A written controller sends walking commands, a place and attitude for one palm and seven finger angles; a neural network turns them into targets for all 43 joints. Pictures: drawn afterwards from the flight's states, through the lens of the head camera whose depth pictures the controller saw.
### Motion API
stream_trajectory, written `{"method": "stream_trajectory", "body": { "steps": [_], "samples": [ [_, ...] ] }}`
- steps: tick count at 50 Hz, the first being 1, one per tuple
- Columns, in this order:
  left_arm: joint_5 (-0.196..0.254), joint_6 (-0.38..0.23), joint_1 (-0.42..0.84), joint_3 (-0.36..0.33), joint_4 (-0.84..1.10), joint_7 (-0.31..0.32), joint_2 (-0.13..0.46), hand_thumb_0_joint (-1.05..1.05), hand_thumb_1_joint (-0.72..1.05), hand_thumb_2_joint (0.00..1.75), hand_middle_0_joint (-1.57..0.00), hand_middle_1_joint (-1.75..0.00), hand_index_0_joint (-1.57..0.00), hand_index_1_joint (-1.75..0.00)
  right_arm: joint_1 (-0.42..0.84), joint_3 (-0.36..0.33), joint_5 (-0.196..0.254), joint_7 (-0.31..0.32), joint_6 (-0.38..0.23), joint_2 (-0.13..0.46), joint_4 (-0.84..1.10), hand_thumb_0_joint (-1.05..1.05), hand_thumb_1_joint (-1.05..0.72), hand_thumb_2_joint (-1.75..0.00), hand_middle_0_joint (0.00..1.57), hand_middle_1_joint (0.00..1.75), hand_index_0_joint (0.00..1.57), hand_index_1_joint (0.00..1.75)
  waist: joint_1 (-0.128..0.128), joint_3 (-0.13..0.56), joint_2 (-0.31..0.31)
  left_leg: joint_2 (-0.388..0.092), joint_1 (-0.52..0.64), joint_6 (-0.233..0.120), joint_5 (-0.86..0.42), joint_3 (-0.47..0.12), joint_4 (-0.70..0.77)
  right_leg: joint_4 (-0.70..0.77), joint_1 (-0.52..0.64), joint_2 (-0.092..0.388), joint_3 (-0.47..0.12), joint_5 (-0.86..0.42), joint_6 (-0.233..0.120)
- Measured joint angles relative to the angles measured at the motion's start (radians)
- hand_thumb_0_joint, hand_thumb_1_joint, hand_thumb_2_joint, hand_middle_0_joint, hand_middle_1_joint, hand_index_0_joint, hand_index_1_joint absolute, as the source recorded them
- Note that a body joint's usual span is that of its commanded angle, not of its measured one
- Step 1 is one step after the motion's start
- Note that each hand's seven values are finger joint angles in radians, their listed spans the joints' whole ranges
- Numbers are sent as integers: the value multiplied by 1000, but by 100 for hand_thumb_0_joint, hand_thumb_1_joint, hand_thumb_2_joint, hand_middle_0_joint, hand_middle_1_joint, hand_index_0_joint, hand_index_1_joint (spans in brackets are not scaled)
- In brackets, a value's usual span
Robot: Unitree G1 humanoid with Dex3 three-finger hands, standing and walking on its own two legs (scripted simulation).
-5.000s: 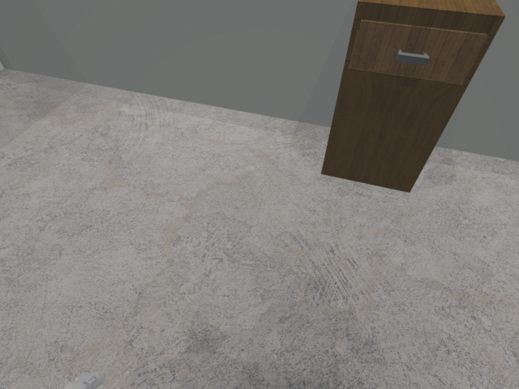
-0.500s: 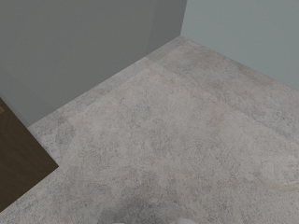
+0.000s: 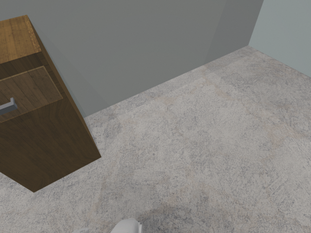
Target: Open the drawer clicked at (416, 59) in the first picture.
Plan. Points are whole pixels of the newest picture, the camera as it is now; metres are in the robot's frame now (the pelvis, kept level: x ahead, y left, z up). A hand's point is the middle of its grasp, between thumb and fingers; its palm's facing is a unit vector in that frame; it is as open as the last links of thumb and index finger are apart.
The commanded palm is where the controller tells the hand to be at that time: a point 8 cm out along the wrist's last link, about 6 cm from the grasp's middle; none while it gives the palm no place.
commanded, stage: turn to face it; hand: left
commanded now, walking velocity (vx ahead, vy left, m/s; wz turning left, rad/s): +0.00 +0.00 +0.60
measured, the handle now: (0, 107) +0.58 +0.65 -0.05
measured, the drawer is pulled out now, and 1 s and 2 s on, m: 0.00 0.00 0.00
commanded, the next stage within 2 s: take the last steps up to it in 0.76 s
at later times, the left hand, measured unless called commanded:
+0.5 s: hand out of the picture -0.01 +0.28 -0.16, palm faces +0.33 -0.90 -0.28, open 7.3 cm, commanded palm none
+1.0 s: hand out of the picture -0.09 +0.21 -0.17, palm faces +0.51 -0.83 -0.21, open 7.3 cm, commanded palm none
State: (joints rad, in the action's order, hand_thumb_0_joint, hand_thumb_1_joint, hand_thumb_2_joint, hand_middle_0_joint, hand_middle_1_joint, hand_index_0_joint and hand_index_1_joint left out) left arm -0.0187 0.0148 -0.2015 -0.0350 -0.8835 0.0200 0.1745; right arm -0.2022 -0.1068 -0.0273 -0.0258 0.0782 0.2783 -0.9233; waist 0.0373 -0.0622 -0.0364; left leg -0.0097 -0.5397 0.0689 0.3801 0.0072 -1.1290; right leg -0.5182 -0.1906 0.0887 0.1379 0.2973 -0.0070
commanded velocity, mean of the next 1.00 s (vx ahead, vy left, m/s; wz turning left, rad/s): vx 0.05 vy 0.01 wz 0.38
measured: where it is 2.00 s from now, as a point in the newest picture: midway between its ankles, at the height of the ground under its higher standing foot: outside the picture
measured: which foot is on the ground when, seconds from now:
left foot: up 0.00-0.22, down 0.24-0.64, up 0.66-1.00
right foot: down 0.00-0.24, up 0.26-0.62, down 0.64-1.00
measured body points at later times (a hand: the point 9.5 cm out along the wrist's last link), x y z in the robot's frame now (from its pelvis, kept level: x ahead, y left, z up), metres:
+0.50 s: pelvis -0.02 +0.04 +0.00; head +0.01 +0.06 +0.45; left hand -0.03 +0.32 -0.14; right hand +0.15 -0.18 -0.13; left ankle -0.03 +0.14 -0.74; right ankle +0.02 -0.11 -0.68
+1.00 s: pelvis -0.03 +0.03 -0.01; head -0.01 +0.05 +0.44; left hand -0.12 +0.26 -0.16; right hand +0.15 -0.16 -0.15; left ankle -0.10 +0.13 -0.73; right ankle +0.03 -0.09 -0.74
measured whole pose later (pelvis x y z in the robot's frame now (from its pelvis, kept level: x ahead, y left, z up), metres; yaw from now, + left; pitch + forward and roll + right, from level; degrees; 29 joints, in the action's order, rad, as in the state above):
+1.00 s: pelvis -0.03 +0.03 -0.01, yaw +29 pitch -1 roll +0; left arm -0.03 0.00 -0.27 -0.04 -0.97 0.01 0.19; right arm -0.19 -0.05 -0.02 -0.02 0.05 0.22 -0.99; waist -0.02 -0.07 0.02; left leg -0.03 -0.27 0.04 0.42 0.06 -0.67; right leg -0.55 -0.21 0.12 0.17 0.30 0.03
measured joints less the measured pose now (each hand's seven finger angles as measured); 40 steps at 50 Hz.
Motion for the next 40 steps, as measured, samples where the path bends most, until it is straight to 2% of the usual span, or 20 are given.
{"method": "stream_trajectory", "body": {
  "steps": [4,9,11,12,13,15,18,21,26,29,31,32,33,35,38,40],
  "samples": [
    [-4,-3,-18,6,-5,-5,2,1,91,90,-20,-30,-21,-30,25,9,3,-3,11,-3,-5,0,-91,-90,19,30,20,30,-15,-19,21,-30,57,12,29,23,88,-7,4,34,48,6,6],
    [-8,5,-41,-5,-20,-9,29,1,91,90,-20,-30,-21,-31,69,28,10,-5,3,-14,2,0,-91,-90,19,30,20,30,-46,-40,50,-36,170,-3,60,66,316,-54,-21,77,103,27,28],
    [-4,10,-53,-14,-28,-11,48,1,91,90,-20,-30,-21,-31,79,35,11,-6,-10,-18,15,0,-91,-90,19,30,20,30,-52,-39,61,-30,236,-16,-12,86,465,-100,-40,98,125,50,45],
    [0,15,-62,-21,-30,-12,59,1,91,90,-20,-30,-21,-31,81,38,10,-7,-21,-17,24,0,-91,-90,19,30,20,30,-54,-34,64,-27,259,-43,-86,85,528,-148,-64,109,129,67,54],
    [3,24,-60,-28,-36,-13,74,1,91,90,-20,-30,-21,-30,89,40,9,-5,-32,-24,28,0,-91,-90,19,30,20,30,-57,-40,80,-15,246,-68,-95,83,514,-229,-100,115,96,139,69],
    [4,49,-51,-40,-51,-7,96,1,91,90,-20,-30,-21,-30,96,48,9,-1,-49,-36,35,0,-90,-90,20,30,20,30,-63,-45,89,-8,233,-93,-67,71,488,-412,-179,82,11,240,83],
    [5,59,-33,-52,-60,-10,110,1,91,90,-20,-30,-20,-30,86,55,6,12,-52,-47,37,0,-90,-90,20,30,20,30,-59,-37,79,-1,243,-95,-81,38,531,-562,-257,38,-54,193,93],
    [5,51,-18,-53,-47,-15,111,1,91,90,-20,-30,-20,-30,76,60,5,16,-47,-52,31,0,-90,-90,20,30,20,30,-55,-29,66,12,260,-99,-121,10,588,-554,-279,18,-84,138,98],
    [8,42,9,-44,-21,-13,91,1,91,90,-20,-30,-20,-30,56,58,2,16,-42,-56,22,0,-90,-90,20,30,20,30,-36,-16,40,30,265,-97,-152,-35,625,-408,-239,-14,-107,138,97],
    [12,32,22,-34,-6,-10,71,1,91,90,-20,-30,-20,-30,43,54,-1,16,-34,-55,16,0,-90,-90,20,30,20,30,-24,-10,20,39,252,-86,-151,-61,611,-276,-179,-39,-105,126,88],
    [13,18,24,-26,5,-9,59,1,91,90,-20,-30,-20,-30,31,49,2,15,-29,-53,12,0,-90,-90,20,30,20,30,-21,-3,10,47,233,-75,-141,-76,581,-133,-115,-53,-96,50,82],
    [11,8,20,-21,11,-8,54,1,91,90,-20,-30,-20,-30,24,46,6,14,-28,-51,11,0,-90,-90,20,30,20,30,-23,3,8,54,215,-68,-128,-82,551,-62,-86,-54,-92,8,54],
    [5,-1,22,-17,10,-6,41,1,91,90,-20,-30,-20,-30,23,41,9,14,-25,-45,7,0,-90,-90,20,30,20,30,-23,-1,-7,53,191,-61,-62,-87,490,-65,-85,-58,-81,1,22],
    [2,-7,17,-5,10,-6,20,1,91,90,-20,-30,-20,-30,17,33,7,15,-13,-36,-4,0,-90,-90,20,30,20,30,-20,-2,-21,62,130,-53,60,-81,302,-77,-78,-49,-59,14,-6],
    [1,-5,1,3,0,-3,-4,1,91,90,-20,-30,-21,-30,9,26,4,10,-3,-28,-22,0,-90,-90,20,30,20,30,-18,-2,-24,46,68,-37,55,-47,71,-42,-46,-32,-35,6,-7],
    [-1,-5,-8,6,-11,-2,-11,1,91,90,-20,-30,-21,-30,4,26,5,8,-2,-28,-33,0,-90,-90,20,30,20,30,-16,-3,-17,24,62,-24,35,-28,22,-22,-29,-21,-20,-3,-4]
  ]
}}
